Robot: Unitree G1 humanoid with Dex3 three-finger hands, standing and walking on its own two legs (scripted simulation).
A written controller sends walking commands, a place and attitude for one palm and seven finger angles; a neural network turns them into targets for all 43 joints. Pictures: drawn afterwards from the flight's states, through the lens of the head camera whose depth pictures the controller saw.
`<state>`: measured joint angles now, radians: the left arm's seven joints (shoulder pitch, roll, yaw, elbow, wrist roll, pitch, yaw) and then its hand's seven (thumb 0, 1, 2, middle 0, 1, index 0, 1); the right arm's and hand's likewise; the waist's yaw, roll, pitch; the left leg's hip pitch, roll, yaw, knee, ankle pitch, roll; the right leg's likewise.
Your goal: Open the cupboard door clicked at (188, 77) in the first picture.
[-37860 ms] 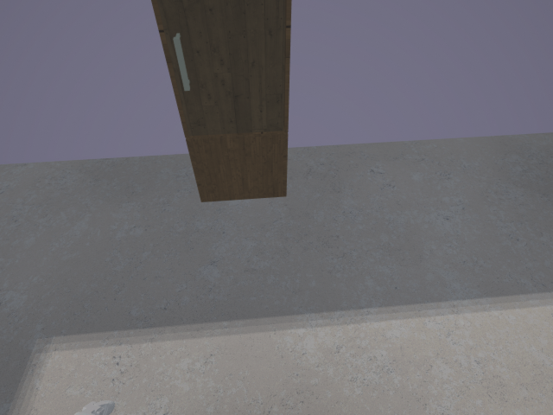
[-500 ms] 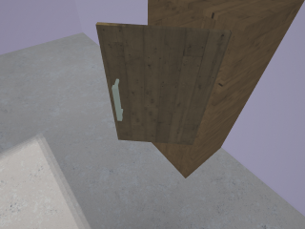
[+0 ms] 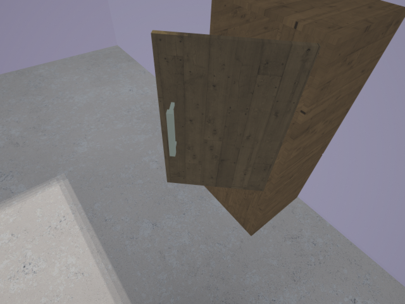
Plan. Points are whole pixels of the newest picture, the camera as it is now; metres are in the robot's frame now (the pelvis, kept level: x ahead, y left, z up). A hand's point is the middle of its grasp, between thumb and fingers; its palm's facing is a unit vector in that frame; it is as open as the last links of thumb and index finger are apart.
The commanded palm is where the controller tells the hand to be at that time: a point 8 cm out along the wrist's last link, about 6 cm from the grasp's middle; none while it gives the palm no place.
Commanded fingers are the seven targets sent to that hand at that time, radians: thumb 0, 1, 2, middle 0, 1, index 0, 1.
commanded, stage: come to a stop and stand still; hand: left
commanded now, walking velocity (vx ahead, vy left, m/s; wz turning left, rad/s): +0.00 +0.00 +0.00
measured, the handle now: (172, 130) +0.60 +0.13 -0.04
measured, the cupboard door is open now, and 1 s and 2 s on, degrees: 47 47 47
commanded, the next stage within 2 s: look again from close up in 0.12 s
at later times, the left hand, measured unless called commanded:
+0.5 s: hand out of the picture -0.01 +0.17 -0.18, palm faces +0.05 -0.98 -0.19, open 7.4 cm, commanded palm none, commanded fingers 0.00 0.90 0.90 -0.20 -0.30 -0.20 -0.30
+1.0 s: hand out of the picture -0.01 +0.15 -0.18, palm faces +0.03 -0.99 -0.15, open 7.4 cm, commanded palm none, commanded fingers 0.00 0.90 0.90 -0.20 -0.30 -0.20 -0.30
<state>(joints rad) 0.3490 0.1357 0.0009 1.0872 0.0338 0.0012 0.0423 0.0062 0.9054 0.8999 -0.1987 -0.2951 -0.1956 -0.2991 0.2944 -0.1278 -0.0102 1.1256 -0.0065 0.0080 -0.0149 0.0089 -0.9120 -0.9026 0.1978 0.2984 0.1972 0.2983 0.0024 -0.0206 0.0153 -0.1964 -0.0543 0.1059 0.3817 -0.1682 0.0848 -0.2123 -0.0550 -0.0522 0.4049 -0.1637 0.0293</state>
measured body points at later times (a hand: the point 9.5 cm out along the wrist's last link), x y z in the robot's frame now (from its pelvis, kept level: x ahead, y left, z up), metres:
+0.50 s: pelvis +0.01 +0.00 -0.01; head -0.01 +0.00 +0.44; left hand -0.01 +0.22 -0.17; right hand +0.04 -0.23 -0.16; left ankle +0.03 +0.06 -0.74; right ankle +0.03 -0.14 -0.74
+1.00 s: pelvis +0.01 -0.02 +0.00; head +0.00 +0.00 +0.45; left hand -0.01 +0.20 -0.17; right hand +0.01 -0.24 -0.16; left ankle +0.03 +0.06 -0.74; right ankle +0.03 -0.14 -0.74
